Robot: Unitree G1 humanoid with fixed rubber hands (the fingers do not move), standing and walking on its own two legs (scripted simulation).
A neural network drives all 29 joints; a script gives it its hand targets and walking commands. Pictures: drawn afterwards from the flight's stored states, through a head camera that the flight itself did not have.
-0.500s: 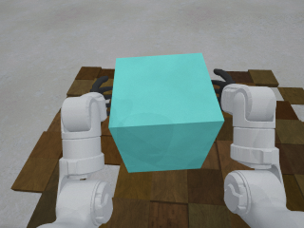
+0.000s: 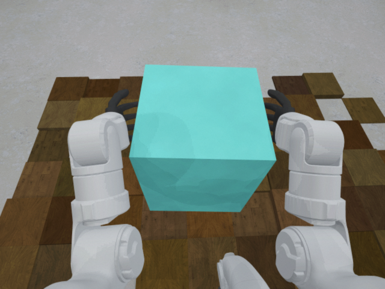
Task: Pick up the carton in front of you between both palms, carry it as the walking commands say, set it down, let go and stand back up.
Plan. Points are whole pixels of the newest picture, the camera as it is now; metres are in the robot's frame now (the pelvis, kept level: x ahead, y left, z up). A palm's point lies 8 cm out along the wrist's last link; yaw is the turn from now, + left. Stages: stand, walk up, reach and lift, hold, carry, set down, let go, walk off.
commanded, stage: carry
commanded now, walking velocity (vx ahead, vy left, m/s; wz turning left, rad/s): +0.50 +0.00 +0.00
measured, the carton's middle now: (197, 146) +0.40 -0.02 +0.04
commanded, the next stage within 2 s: none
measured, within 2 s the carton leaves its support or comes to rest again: neither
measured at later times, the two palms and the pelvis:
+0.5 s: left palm (97, 48) +0.65 +0.19 +0.10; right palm (216, 35) +0.69 -0.10 +0.10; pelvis +0.31 +0.00 +0.01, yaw +2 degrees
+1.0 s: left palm out of the picture +0.96 +0.23 +0.11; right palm out of the picture +0.94 -0.07 +0.11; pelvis +0.61 +0.08 -0.01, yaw +1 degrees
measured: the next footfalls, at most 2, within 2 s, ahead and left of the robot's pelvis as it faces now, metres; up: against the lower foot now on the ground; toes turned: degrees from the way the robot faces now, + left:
right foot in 0.20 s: +0.33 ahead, -0.06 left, +0.00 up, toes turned -2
left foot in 0.66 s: +0.58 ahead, +0.14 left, -0.02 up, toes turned +4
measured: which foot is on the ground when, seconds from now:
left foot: down 0.00-0.20, up 0.22-0.64, down 0.66-1.00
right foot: up 0.00-0.18, down 0.20-0.68, up 0.70-1.00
